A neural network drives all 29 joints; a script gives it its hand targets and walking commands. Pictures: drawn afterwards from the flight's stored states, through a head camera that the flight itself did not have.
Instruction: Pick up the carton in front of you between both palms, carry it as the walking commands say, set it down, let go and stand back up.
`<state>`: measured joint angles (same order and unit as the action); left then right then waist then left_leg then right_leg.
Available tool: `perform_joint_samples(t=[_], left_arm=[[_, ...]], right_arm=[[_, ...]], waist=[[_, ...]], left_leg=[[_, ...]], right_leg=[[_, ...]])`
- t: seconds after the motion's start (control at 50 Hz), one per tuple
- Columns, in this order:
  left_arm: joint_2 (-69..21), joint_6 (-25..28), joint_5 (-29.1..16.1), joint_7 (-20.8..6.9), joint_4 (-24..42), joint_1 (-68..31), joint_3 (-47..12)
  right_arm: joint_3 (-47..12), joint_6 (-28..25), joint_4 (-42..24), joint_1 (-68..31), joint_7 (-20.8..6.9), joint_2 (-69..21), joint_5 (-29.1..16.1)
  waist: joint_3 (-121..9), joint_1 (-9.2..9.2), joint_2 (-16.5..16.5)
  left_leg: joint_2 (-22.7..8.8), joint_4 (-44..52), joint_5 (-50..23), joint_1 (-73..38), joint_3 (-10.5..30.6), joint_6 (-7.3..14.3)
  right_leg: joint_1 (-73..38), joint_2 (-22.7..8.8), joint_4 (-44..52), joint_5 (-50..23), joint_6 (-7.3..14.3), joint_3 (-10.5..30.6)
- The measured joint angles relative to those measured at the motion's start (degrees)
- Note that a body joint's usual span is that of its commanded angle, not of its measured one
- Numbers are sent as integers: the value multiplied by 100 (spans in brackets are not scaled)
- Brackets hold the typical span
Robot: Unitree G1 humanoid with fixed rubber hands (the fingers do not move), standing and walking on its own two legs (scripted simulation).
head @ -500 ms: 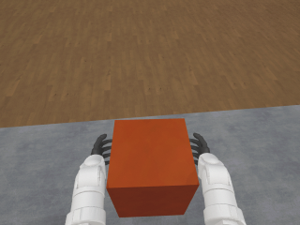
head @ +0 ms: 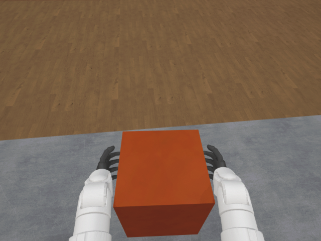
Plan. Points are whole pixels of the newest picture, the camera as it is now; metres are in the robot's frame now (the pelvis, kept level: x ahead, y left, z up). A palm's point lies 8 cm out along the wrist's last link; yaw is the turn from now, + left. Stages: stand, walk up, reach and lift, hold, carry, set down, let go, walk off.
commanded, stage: reach and lift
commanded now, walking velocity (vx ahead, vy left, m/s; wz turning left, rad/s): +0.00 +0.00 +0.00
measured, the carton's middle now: (161, 185) +0.30 +0.00 -0.04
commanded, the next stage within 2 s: hold in 0.26 s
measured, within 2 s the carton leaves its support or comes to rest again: neither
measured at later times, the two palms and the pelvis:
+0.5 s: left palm (102, 175) +0.28 +0.15 +0.05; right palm (222, 173) +0.28 -0.15 +0.05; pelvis +0.00 +0.00 +0.00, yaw +0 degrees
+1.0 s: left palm (102, 171) +0.28 +0.15 +0.05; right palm (222, 170) +0.28 -0.15 +0.05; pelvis +0.00 +0.00 +0.00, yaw -1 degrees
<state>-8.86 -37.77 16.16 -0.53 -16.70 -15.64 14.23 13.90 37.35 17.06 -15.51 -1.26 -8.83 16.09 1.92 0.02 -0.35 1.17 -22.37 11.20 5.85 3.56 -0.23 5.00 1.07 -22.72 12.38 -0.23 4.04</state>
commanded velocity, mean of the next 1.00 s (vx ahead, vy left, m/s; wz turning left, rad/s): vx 0.06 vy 0.00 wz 0.00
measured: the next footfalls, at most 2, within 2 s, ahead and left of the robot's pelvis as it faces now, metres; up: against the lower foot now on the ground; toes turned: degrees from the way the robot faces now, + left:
left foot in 1.36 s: +0.19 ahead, +0.09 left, +0.00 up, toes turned +9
right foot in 1.70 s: +0.46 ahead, -0.15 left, +0.00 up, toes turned -14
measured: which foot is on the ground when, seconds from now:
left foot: down 0.00-1.00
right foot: down 0.00-1.00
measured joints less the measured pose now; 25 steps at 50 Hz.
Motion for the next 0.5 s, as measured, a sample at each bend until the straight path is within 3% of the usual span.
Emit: perform_joint_samples(t=[0.5], left_arm=[[48, -581, -149, 35, 574, 209, -260]], right_arm=[[-267, 609, -607, 216, 54, 49, -154]], waist=[[-6, -12, 11]], left_leg=[[-14, 214, -108, -366, 15, -2]], right_leg=[[-375, 2, 230, -116, 7, -5]])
